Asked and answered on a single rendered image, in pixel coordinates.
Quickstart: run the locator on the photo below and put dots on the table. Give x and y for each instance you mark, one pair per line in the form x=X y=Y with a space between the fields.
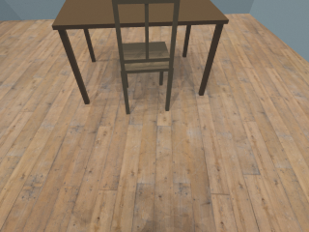
x=98 y=14

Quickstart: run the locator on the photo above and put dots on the chair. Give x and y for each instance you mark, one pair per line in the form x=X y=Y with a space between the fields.
x=147 y=57

